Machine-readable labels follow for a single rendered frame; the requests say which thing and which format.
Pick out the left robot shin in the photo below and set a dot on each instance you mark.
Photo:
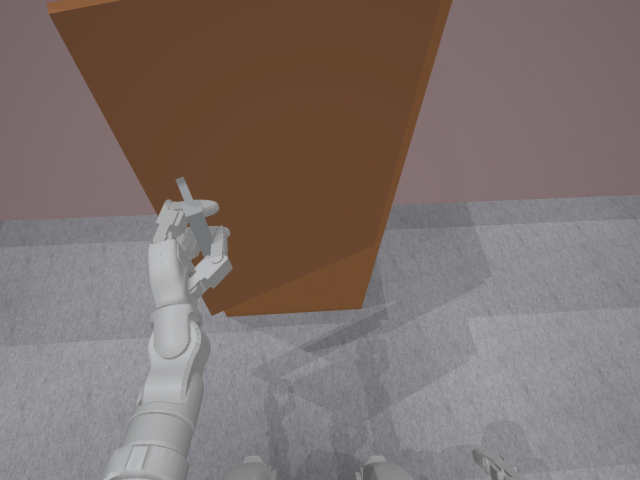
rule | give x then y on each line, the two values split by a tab
250	459

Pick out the handle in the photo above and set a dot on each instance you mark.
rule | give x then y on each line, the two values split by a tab
196	219

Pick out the robot left hand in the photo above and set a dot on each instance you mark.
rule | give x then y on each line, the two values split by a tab
170	254

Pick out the robot shin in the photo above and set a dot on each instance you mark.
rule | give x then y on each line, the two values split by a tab
250	459
374	459

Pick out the left robot forearm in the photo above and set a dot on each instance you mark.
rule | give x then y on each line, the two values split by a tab
157	439

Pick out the cupboard door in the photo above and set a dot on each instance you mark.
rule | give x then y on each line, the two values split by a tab
290	114

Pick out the right robot shin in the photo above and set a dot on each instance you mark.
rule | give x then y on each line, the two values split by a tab
374	459

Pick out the robot right hand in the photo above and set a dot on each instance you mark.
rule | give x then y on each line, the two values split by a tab
499	467

